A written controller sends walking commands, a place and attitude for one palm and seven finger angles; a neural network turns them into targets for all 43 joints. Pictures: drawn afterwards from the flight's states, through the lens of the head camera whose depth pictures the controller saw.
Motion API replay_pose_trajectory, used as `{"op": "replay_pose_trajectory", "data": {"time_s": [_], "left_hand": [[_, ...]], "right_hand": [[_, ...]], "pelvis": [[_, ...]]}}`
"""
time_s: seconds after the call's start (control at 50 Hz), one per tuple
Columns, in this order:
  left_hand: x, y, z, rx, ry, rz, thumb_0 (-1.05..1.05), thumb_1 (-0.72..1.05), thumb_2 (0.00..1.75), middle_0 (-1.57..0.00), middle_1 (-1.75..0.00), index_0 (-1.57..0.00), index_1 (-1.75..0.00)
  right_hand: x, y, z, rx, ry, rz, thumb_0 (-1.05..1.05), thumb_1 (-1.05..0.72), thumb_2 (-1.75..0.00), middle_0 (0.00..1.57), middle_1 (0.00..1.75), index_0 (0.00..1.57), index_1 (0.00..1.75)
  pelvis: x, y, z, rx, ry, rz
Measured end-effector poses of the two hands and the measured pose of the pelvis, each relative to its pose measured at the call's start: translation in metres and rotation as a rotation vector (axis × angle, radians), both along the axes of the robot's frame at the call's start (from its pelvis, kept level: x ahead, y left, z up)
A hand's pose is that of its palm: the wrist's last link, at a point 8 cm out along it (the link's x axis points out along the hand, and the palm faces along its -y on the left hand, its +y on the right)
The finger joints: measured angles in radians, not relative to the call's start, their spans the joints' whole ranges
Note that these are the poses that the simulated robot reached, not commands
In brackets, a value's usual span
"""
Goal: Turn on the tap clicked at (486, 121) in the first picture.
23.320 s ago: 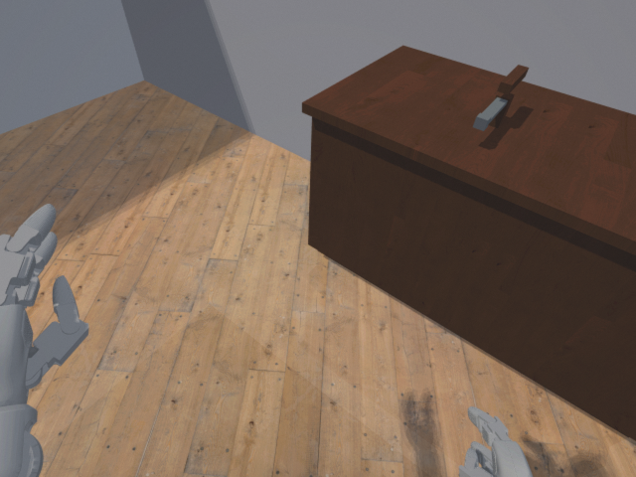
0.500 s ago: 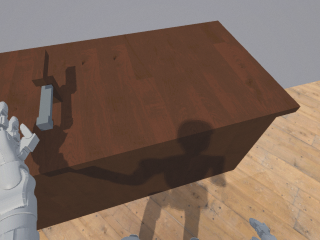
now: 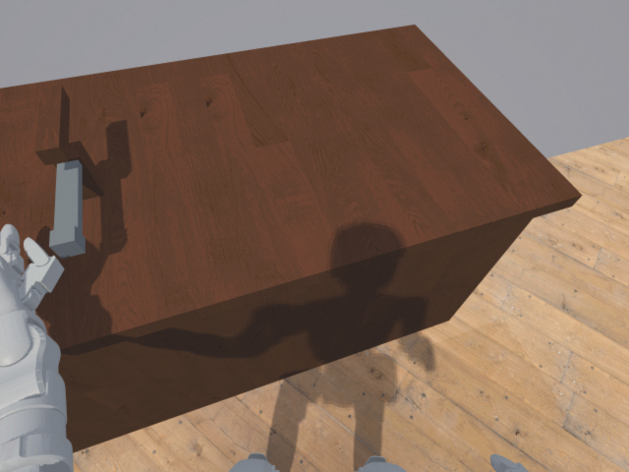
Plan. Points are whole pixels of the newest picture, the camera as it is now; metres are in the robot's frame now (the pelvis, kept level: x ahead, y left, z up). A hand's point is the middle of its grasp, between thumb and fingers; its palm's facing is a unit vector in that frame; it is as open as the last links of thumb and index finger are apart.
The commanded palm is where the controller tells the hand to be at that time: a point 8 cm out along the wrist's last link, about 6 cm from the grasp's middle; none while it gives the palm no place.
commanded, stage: reach beside the lever's end, fingers flat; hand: left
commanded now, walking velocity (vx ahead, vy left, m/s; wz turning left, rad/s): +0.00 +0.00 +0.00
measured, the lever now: (67, 242) +0.37 +0.32 +0.07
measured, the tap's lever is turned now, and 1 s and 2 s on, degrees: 0 10 34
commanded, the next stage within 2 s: push the lever round in 0.08 s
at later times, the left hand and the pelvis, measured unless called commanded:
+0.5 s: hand (61, 260) +0.35 +0.32 +0.06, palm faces +0.57 -0.82 -0.08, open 7.8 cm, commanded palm +0.30 +0.35 +0.06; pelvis +0.01 +0.00 +0.00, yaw +0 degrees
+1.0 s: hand (87, 255) +0.36 +0.29 +0.06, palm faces +0.58 -0.81 -0.08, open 7.7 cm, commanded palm +0.31 +0.32 +0.06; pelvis +0.00 -0.01 +0.00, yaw +1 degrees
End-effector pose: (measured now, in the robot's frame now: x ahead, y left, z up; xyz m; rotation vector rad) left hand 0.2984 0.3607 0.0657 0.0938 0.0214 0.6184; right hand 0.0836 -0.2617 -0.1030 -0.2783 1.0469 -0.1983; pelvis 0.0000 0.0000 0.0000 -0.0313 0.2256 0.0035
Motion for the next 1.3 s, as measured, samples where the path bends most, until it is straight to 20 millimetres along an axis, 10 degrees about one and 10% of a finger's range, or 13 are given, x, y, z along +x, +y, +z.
{"op": "replay_pose_trajectory", "data": {"time_s": [0.3, 1.3], "left_hand": [[0.004, 0.009, 0.002, -0.002, 0.001, 0.004, 0.02, 0.9, 0.9, -0.15, -0.15, -0.16, -0.15], [0.014, -0.063, 0.001, -0.015, -0.034, 0.076, 0.01, 0.93, 0.91, -0.15, -0.15, -0.15, -0.15]], "right_hand": [[0.022, 0.007, 0.004, 0.002, -0.044, 0.028, 0.01, -0.91, -0.89, 0.2, 0.3, 0.2, 0.3], [0.023, -0.002, -0.001, 0.028, -0.051, 0.037, 0.01, -0.91, -0.89, 0.2, 0.3, 0.2, 0.3]], "pelvis": [[0.003, 0.002, 0.0, -0.005, 0.006, 0.004], [-0.001, -0.011, 0.001, 0.009, -0.016, 0.012]]}}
